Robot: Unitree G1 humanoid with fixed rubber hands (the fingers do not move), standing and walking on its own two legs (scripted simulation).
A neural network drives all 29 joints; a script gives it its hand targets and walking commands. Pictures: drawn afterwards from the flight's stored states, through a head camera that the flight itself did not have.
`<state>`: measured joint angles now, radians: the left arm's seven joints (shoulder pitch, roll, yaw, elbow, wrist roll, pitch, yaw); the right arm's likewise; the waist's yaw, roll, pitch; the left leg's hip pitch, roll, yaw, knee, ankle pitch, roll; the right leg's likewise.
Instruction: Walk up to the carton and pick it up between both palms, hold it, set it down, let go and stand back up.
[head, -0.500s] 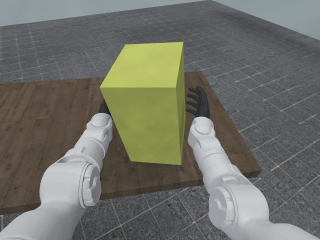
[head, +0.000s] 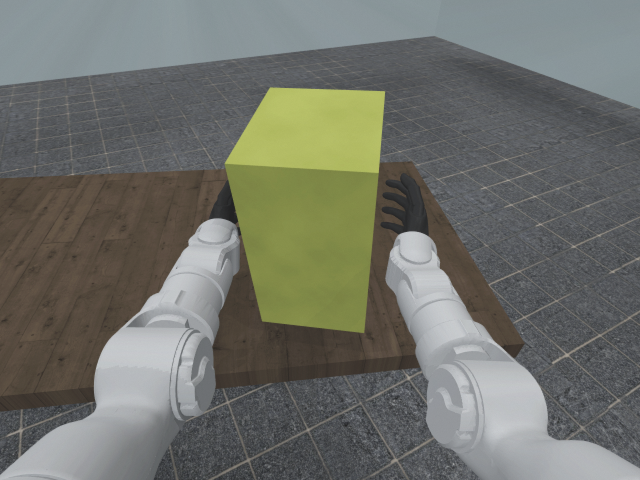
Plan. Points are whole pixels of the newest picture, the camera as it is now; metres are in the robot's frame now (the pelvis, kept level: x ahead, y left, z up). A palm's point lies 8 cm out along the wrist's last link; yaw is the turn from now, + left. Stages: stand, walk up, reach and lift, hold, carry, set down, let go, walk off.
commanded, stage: reach and lift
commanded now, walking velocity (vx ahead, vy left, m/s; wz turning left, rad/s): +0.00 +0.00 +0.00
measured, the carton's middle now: (318, 215) +0.45 -0.01 +0.14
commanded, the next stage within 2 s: none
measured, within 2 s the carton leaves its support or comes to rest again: neither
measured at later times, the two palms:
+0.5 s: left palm (216, 212) +0.40 +0.13 +0.18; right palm (412, 198) +0.39 -0.12 +0.20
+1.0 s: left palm (207, 183) +0.38 +0.13 +0.23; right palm (417, 179) +0.38 -0.12 +0.24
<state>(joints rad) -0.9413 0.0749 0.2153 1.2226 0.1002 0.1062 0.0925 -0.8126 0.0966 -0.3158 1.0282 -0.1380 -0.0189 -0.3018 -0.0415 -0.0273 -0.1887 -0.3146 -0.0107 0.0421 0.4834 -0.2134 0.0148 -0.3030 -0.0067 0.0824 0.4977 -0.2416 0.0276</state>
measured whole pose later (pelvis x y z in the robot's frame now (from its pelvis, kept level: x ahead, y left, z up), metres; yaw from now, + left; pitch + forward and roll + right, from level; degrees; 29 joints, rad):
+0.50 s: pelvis -0.01 +0.00 +0.00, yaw +0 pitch +2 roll +0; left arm -1.03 0.07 0.22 1.16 0.11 0.35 0.13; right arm -1.06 0.00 -0.32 1.21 -0.06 0.14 -0.29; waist -0.03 -0.03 -0.19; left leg -0.31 -0.01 0.04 0.47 -0.19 0.01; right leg -0.30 -0.01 0.08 0.48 -0.22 0.03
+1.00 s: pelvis -0.02 +0.00 +0.00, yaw +0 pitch +1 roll +0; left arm -1.08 0.07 0.22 0.94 0.11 0.62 0.17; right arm -1.12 -0.04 -0.24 1.14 0.08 0.33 -0.30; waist -0.02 -0.03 -0.20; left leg -0.31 -0.01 0.04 0.47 -0.18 0.01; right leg -0.30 -0.01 0.08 0.48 -0.21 0.03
